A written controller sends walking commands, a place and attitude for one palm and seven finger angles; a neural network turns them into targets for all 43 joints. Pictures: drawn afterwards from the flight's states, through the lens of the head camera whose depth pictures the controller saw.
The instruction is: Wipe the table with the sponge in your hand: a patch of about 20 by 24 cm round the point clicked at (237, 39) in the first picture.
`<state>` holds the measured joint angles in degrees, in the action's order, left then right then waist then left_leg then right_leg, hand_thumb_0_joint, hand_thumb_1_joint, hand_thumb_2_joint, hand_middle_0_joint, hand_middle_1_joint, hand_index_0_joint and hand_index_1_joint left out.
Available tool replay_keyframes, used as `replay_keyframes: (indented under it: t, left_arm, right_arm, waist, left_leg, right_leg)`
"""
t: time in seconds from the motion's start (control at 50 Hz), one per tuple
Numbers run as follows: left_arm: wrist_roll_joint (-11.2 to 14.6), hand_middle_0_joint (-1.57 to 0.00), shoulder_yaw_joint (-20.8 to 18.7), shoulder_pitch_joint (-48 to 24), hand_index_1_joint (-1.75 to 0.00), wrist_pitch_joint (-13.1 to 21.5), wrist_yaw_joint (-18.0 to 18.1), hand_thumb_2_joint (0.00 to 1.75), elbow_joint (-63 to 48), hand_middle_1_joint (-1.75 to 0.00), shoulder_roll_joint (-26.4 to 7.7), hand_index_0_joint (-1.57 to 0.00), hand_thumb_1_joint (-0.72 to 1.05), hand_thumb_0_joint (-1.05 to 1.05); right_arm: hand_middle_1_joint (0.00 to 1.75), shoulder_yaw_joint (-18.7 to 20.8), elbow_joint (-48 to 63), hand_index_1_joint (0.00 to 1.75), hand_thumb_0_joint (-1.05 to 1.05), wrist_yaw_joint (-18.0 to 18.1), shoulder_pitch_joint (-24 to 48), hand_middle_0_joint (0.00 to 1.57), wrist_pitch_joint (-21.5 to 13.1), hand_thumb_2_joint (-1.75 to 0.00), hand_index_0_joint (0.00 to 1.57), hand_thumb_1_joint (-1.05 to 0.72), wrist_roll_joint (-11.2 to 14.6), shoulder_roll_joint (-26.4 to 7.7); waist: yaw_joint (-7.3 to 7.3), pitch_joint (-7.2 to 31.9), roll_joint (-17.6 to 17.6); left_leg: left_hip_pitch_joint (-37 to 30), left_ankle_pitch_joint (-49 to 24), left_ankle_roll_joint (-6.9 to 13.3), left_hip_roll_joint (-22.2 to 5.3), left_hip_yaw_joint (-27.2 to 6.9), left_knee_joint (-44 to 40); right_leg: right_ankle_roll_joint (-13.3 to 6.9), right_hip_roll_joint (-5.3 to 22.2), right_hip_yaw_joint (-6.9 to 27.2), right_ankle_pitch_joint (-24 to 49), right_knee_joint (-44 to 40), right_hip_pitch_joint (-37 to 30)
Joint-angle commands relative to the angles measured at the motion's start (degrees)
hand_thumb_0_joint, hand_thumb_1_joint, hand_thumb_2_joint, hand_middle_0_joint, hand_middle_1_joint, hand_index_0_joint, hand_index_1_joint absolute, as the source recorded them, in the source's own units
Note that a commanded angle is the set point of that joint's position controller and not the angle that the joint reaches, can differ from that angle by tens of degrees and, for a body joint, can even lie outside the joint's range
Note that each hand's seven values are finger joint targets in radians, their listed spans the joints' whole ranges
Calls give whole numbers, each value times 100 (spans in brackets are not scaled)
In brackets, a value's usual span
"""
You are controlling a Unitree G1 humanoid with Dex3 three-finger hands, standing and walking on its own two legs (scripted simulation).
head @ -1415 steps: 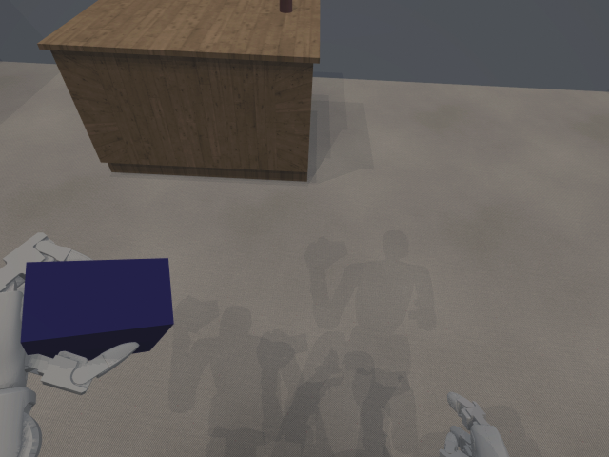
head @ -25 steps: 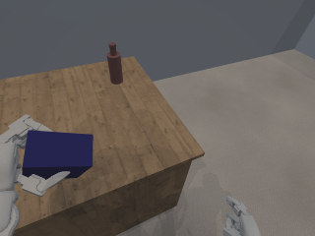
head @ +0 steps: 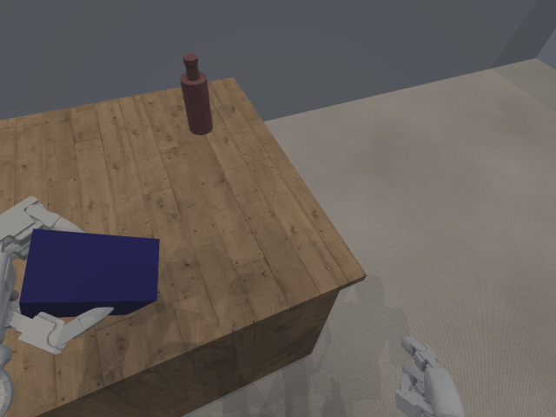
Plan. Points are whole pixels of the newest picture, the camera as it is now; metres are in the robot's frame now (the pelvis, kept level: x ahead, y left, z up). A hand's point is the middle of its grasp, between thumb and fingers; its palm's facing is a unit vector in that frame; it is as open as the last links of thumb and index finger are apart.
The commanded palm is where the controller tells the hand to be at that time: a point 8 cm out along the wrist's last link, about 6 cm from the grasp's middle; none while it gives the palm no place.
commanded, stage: come to a stop and stand still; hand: left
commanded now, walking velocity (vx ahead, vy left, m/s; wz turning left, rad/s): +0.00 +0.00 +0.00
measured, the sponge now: (106, 280) +0.23 +0.22 +0.13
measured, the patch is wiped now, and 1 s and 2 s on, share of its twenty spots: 0.00 0.00 0.00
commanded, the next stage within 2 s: look again from close up in 0.58 s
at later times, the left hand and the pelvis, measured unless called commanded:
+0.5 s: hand (87, 298) +0.20 +0.21 +0.16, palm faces +0.33 -0.86 -0.39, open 10.1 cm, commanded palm +0.14 +0.25 +0.17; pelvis -0.02 -0.03 +0.00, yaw -1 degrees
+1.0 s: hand (65, 289) +0.20 +0.23 +0.16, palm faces +0.35 -0.86 -0.38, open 10.1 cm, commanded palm +0.15 +0.27 +0.17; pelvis -0.01 -0.01 +0.00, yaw -1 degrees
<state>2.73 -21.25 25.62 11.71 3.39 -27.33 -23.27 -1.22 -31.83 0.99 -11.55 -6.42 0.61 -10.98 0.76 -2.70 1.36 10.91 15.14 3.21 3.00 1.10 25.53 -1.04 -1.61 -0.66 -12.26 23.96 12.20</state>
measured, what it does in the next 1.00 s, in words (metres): stands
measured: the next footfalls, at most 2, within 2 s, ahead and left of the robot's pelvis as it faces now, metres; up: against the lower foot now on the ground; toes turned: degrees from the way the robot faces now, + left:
none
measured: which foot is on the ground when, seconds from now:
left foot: down 0.00-1.00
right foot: down 0.00-1.00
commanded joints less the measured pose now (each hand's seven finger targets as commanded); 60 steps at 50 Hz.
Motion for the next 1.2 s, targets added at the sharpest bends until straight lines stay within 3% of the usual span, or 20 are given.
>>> replay_keyframes:
  t: [0.0, 0.14, 0.24, 0.32, 0.38, 0.46, 0.48, 0.5, 0.58, 0.62, 0.76, 0.78, 0.92, 1.14, 1.16, 1.18]
  left_arm:
    - [86, -120, -642, -392, -160, 352, 205, 130, -1394, -160, -882, -120, 10, 0]
    - [73, -120, -461, -603, -160, 223, 262, 130, -896, -160, -742, -120, 10, 0]
    - [45, -120, -329, -757, -160, 157, 266, 130, -680, -160, -676, -120, 10, 0]
    - [5, -120, -355, -855, -160, 177, 290, 130, -807, -160, -775, -120, 10, 0]
    - [0, -120, -523, -801, -160, 197, 312, 130, -1008, -160, -973, -120, 10, 0]
    - [29, -120, -513, -602, -160, 196, 325, 130, -980, -160, -888, -120, 10, 0]
    - [38, -120, -578, -541, -160, 202, 323, 130, -968, -160, -962, -120, 10, 0]
    - [47, -120, -473, -489, -160, 196, 319, 130, -940, -160, -837, -120, 10, 0]
    - [40, -120, -508, -415, -160, 188, 316, 130, -822, -160, -879, -120, 10, 0]
    - [39, -120, -477, -412, -160, 177, 321, 130, -820, -160, -839, -120, 10, 0]
    - [22, -120, -447, -490, -160, 169, 328, 130, -984, -160, -847, -120, 10, 0]
    - [20, -120, -482, -539, -160, 186, 319, 130, -1061, -160, -912, -120, 10, 0]
    - [8, -120, -382, -569, -160, 185, 304, 130, -1016, -160, -785, -120, 10, 0]
    - [-2, -120, -341, -747, -160, 143, 293, 130, -947, -160, -749, -120, 10, 0]
    - [-1044, -120, -3539, -6755, -160, 799, 322, 130, -2435, -160, -5200, -120, 10, 0]
    - [-538, -120, -2148, -5119, -160, 558, 209, 130, -15, -160, -2900, -120, 10, 0]
  right_arm:
    - [30, 316, 832, 30, 0, 127, 332, 20, -301, -90, 20, -90, 26, -727]
    - [30, 345, 762, 30, 0, 198, 382, 20, -261, -90, 20, -90, 45, -770]
    - [30, 322, 766, 30, 0, 218, 455, 20, -244, -90, 20, -90, 49, -774]
    - [30, 308, 798, 30, 0, 210, 495, 20, -257, -90, 20, -90, 51, -766]
    - [30, 316, 773, 30, 0, 192, 517, 20, -279, -90, 20, -90, 50, -777]
    - [30, 329, 774, 30, 0, 191, 438, 20, -313, -90, 20, -90, 41, -782]
    - [30, 329, 745, 30, 0, 182, 464, 20, -321, -90, 20, -90, 59, -788]
    - [30, 322, 764, 30, 0, 188, 445, 20, -322, -90, 20, -90, 49, -777]
    - [30, 330, 708, 30, 0, 177, 433, 20, -334, -90, 20, -90, 62, -804]
    - [30, 343, 715, 30, 0, 186, 405, 20, -331, -90, 20, -90, 48, -818]
    - [30, 352, 726, 30, 0, 188, 410, 20, -306, -90, 20, -90, 44, -810]
    - [30, 343, 703, 30, 0, 181, 427, 20, -308, -90, 20, -90, 56, -811]
    - [30, 332, 735, 30, 0, 197, 409, 20, -282, -90, 20, -90, 32, -780]
    - [30, 312, 747, 30, 0, 209, 420, 20, -238, -90, 20, -90, 15, -764]
    - [30, 202, 657, 30, 0, 126, -403, 20, -560, -90, 20, -90, -294, -977]
    - [30, 325, 179, 30, 0, 95, 159, 20, -434, -90, 20, -90, 38, -509]
  waist:
    - [23, 1330, -752]
    - [11, 981, -378]
    - [12, 601, -147]
    - [14, 563, -237]
    - [22, 713, -295]
    - [29, 879, -242]
    - [22, 873, -377]
    - [12, 873, -366]
    - [18, 823, -411]
    - [22, 881, -257]
    - [23, 967, -296]
    - [14, 930, -436]
    - [13, 865, -539]
    - [23, 826, -431]
    - [-51, -350, -89]
    - [-22, 459, -1316]
  left_leg:
    - [-415, -3042, -595, -863, -601, -205]
    - [-117, -1394, -343, -788, -603, -429]
    - [95, -293, -168, -712, -606, -564]
    - [132, 128, -113, -660, -581, -573]
    - [31, 46, -93, -660, -549, -509]
    - [13, -261, -91, -670, -545, -442]
    - [21, -301, -91, -685, -537, -490]
    - [2, -340, -98, -700, -557, -515]
    - [49, -570, -110, -757, -580, -584]
    - [26, -767, -115, -794, -610, -574]
    - [-60, -1098, -133, -843, -620, -566]
    - [-9, -1102, -156, -834, -638, -613]
    - [-68, -1186, -223, -888, -676, -710]
    - [-72, -1193, -321, -943, -722, -823]
    - [1035, -1527, -29, -918, -254, -149]
    - [200, -1360, -203, -1153, -680, 24]
  right_leg:
    - [-207, 545, 380, 2086, 70, -712]
    - [-175, 645, 677, 1531, -323, -533]
    - [-135, 666, 889, 413, -777, -164]
    - [-126, 675, 984, -321, -1026, -23]
    - [-138, 716, 1014, -328, -1078, -38]
    - [-134, 736, 1019, -15, -983, -237]
    - [-126, 728, 968, 96, -945, -249]
    - [-124, 716, 951, 170, -895, -270]
    - [-107, 680, 841, 564, -765, -326]
    - [-107, 670, 821, 825, -674, -425]
    - [-119, 671, 765, 1228, -521, -563]
    - [-126, 654, 715, 1210, -494, -553]
    - [-134, 607, 664, 1205, -446, -519]
    - [-120, 568, 586, 1131, -462, -538]
    - [311, 359, 413, 551, -563, 343]
    - [-291, 886, 342, 184, -72, 616]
